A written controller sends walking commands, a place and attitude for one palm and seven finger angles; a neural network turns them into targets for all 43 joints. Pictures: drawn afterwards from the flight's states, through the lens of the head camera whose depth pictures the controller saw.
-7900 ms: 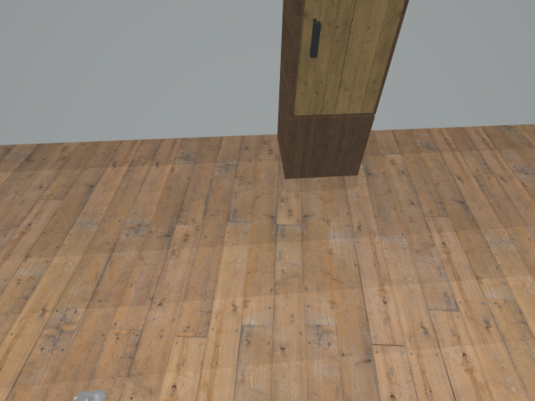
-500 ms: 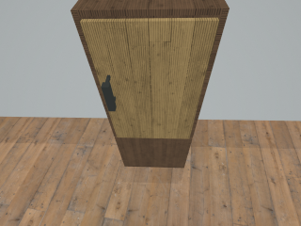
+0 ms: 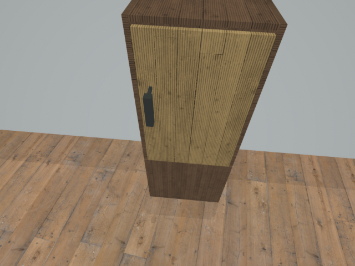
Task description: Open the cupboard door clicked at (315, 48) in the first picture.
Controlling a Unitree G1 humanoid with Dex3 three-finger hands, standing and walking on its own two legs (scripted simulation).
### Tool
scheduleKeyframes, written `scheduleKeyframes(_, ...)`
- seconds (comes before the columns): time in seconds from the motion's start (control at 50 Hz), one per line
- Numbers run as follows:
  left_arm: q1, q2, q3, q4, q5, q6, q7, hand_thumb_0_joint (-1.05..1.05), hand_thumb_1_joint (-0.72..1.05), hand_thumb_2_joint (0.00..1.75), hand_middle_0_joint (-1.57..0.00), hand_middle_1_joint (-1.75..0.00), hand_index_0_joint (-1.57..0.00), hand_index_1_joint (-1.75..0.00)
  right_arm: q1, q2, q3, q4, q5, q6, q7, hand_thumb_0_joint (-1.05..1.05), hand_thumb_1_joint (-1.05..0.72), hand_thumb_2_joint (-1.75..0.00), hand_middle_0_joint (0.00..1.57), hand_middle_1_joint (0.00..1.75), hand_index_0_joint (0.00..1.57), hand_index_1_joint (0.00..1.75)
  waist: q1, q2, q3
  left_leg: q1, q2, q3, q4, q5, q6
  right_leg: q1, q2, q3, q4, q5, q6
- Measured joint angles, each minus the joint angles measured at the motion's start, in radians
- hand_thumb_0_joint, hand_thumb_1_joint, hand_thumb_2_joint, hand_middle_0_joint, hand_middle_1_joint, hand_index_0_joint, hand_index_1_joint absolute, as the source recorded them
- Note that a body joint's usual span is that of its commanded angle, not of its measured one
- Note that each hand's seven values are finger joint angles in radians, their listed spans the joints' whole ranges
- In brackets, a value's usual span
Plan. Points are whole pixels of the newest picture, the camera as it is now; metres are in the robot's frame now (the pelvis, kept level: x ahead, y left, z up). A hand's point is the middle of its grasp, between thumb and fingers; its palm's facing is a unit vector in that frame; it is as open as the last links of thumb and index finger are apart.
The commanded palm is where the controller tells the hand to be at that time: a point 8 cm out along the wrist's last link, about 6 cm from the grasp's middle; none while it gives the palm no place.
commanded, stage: come to a stop and stand still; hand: left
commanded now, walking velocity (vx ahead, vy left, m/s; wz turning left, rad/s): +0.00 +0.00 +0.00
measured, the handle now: (150, 106) +0.58 +0.14 +0.01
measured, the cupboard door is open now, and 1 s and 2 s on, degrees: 0 0 0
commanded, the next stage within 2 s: look again from close up in 0.06 s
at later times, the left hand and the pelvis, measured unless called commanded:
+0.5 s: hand out of the picture +0.00 +0.18 -0.17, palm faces +0.02 -0.97 -0.22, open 7.4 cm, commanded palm none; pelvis -0.01 +0.00 +0.00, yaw +0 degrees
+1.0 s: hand out of the picture +0.02 +0.16 -0.18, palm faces +0.02 -0.98 -0.20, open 7.4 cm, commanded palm none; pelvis +0.02 -0.02 -0.01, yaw +0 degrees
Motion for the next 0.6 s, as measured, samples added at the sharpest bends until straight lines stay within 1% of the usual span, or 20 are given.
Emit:
scheduleKeyframes(0.06,0.018,-0.029,-0.019,0.039,-0.004,-0.013,0.001,0.01,0.91,0.9,-0.19,-0.3,-0.2,-0.3,-0.015,-0.017,-0.003,0.008,0.008,-0.006,0.0,0.01,-0.93,-0.9,0.2,0.3,0.2,0.29,-0.016,0.042,0.016,0.009,0.019,-0.005,-0.014,0.012,-0.007,0.02,0.019,-0.007,-0.04,0.021,-0.002)
scheduleKeyframes(0.12,0.034,-0.044,-0.029,0.061,-0.006,-0.017,0.001,0.01,0.91,0.9,-0.19,-0.3,-0.2,-0.3,-0.011,-0.018,0.0,0.017,0.009,-0.01,0.002,0.01,-0.93,-0.9,0.2,0.3,0.2,0.29,-0.025,0.048,0.016,0.021,0.022,-0.005,-0.038,0.029,-0.008,0.031,0.023,-0.007,-0.064,0.04,-0.001)
scheduleKeyframes(0.16,0.042,-0.056,-0.039,0.057,-0.001,-0.03,0.015,0.01,0.91,0.89,-0.2,-0.3,-0.2,-0.3,-0.001,-0.025,0.004,0.004,0.009,-0.008,0.011,0.01,-0.93,-0.9,0.2,0.3,0.2,0.29,-0.027,0.059,0.017,-0.007,0.034,-0.011,0.0,0.018,-0.009,0.023,0.033,-0.014,-0.064,0.047,-0.001)
scheduleKeyframes(0.22,0.059,-0.063,-0.046,0.033,0.001,-0.038,0.015,0.01,0.91,0.89,-0.2,-0.3,-0.2,-0.3,0.03,-0.029,0.007,-0.03,0.001,-0.013,0.02,0.01,-0.92,-0.9,0.2,0.3,0.2,0.29,-0.035,0.061,0.011,-0.043,0.034,-0.016,0.052,-0.005,-0.005,-0.006,0.031,-0.018,-0.021,0.029,-0.003)
scheduleKeyframes(0.28,0.059,-0.065,-0.049,0.019,0.001,-0.038,0.008,0.01,0.91,0.89,-0.2,-0.3,-0.2,-0.3,0.063,-0.028,0.012,-0.044,-0.003,-0.018,0.021,0.01,-0.92,-0.9,0.2,0.3,0.2,0.29,-0.037,0.066,0.003,-0.051,0.025,-0.016,0.067,-0.011,0.001,-0.019,0.022,-0.018,0.005,0.016,0.0)
scheduleKeyframes(0.36,0.049,-0.058,-0.049,0.008,0.0,-0.042,0.004,0.01,0.91,0.89,-0.2,-0.3,-0.2,-0.3,0.086,-0.014,0.023,-0.037,-0.004,-0.019,0.021,0.01,-0.92,-0.9,0.2,0.3,0.2,0.29,-0.037,0.066,-0.005,-0.042,0.015,-0.012,0.052,-0.003,0.004,-0.02,0.013,-0.012,0.01,0.013,0.003)
scheduleKeyframes(0.48,0.025,-0.047,-0.044,0.0,-0.003,-0.046,0.003,0.01,0.91,0.89,-0.2,-0.3,-0.2,-0.3,0.095,0.002,0.033,-0.014,-0.005,-0.025,0.02,0.01,-0.91,-0.9,0.2,0.3,0.2,0.29,-0.04,0.066,-0.006,-0.031,0.012,-0.006,0.026,0.008,0.004,-0.018,0.011,-0.007,0.001,0.017,0.003)
scheduleKeyframes(0.6,0.004,-0.042,-0.039,0.001,-0.004,-0.046,0.005,0.01,0.91,0.89,-0.2,-0.3,-0.2,-0.3,0.089,0.005,0.035,0.007,-0.004,-0.031,0.017,0.01,-0.91,-0.9,0.2,0.3,0.2,0.29,-0.042,0.062,0.002,-0.021,0.016,-0.003,0.014,0.007,0.0,-0.014,0.015,-0.004,-0.005,0.015,0.0)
